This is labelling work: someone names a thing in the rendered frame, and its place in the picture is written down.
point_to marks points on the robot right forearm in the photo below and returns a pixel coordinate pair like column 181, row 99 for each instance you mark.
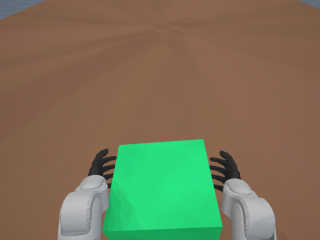
column 252, row 218

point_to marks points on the carton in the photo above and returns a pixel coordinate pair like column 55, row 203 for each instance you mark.
column 162, row 191

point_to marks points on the robot right hand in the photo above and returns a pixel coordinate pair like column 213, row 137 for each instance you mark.
column 231, row 171

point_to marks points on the robot left hand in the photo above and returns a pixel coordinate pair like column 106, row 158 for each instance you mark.
column 98, row 162

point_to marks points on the robot left forearm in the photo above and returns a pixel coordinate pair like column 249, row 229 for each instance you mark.
column 80, row 216

